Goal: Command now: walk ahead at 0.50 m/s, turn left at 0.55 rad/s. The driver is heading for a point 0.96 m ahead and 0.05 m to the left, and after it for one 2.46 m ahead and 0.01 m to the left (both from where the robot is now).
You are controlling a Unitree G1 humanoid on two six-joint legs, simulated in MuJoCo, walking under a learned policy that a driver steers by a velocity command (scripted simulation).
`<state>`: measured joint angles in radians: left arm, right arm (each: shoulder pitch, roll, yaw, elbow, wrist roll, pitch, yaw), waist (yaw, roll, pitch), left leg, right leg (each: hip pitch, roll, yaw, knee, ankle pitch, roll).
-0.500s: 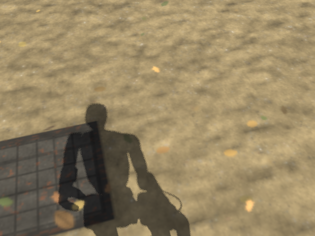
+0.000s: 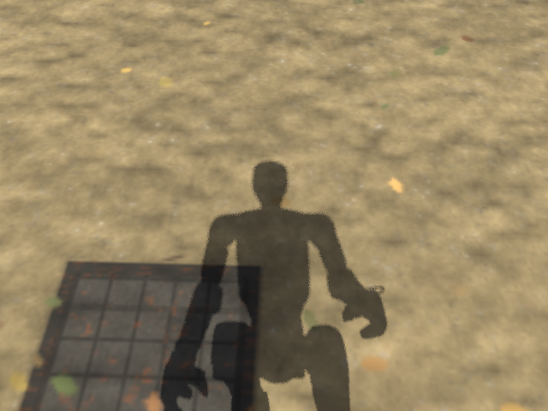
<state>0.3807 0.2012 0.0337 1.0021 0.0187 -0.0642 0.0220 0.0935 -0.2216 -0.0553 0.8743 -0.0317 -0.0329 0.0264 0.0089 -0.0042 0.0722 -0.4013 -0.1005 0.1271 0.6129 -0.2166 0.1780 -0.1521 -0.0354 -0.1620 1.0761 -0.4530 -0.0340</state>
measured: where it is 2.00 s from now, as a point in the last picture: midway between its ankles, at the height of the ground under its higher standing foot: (249, 207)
